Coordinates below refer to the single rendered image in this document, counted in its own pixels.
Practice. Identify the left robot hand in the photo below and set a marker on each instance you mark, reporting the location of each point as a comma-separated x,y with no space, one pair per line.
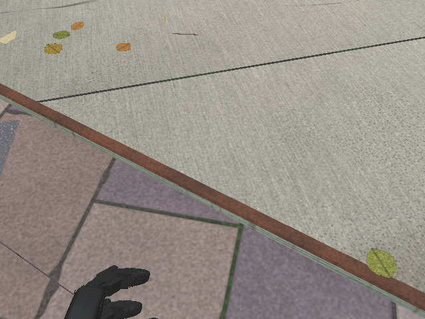
89,301

